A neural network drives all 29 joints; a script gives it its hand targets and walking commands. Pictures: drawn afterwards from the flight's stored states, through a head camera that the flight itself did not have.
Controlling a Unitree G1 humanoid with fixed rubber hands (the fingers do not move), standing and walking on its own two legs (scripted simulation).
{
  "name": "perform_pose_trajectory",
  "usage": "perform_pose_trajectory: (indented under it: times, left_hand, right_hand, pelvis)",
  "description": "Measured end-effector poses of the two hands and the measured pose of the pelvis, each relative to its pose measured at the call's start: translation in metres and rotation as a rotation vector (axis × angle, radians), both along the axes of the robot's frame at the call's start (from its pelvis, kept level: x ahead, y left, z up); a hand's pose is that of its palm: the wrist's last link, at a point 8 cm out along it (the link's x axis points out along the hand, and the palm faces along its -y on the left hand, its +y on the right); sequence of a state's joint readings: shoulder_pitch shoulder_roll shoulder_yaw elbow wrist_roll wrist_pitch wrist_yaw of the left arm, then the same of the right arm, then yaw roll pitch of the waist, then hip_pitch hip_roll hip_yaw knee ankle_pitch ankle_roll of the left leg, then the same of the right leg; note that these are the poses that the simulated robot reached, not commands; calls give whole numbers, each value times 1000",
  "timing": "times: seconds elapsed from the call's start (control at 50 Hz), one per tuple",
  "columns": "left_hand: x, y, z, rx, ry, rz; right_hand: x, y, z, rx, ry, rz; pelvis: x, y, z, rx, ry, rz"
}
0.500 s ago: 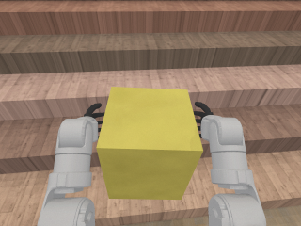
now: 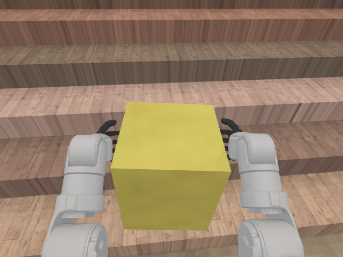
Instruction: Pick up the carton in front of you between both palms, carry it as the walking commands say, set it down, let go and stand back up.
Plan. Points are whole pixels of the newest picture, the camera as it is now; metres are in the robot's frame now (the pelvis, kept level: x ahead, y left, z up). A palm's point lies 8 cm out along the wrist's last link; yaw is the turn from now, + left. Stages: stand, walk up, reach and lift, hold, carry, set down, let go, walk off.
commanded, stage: carry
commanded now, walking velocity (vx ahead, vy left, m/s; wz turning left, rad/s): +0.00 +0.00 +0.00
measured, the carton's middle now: (168, 167) +0.33 +0.00 +0.05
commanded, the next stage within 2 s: none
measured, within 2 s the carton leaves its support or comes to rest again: neither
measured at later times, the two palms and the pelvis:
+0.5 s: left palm (103, 150) +0.33 +0.15 +0.13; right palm (237, 148) +0.33 -0.15 +0.13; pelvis -0.01 +0.00 +0.00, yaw +0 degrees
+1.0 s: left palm (105, 150) +0.33 +0.14 +0.13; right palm (239, 148) +0.33 -0.16 +0.13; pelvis -0.01 -0.01 +0.00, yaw +0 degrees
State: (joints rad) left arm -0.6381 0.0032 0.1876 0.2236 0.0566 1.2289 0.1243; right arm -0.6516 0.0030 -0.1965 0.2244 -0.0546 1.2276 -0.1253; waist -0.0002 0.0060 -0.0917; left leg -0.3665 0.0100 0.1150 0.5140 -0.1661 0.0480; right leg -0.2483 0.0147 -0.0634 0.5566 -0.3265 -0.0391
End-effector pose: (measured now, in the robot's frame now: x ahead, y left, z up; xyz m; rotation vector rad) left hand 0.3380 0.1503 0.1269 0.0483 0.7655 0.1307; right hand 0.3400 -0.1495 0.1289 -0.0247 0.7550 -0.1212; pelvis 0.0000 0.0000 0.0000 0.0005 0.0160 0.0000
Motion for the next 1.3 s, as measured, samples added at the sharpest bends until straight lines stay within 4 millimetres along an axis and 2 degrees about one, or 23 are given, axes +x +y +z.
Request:
perform_pose_trajectory:
  times: [0.48, 1.3]
  left_hand:
    - [-10, -3, 0, 2, 3, 3]
    - [-11, -9, 0, 2, 4, 6]
  right_hand:
    - [-9, -3, 0, 2, 3, 3]
    - [-9, -9, -1, 4, 4, 5]
  pelvis:
    - [-12, -3, 0, 1, -1, 3]
    - [-14, -10, 0, 5, 1, 3]
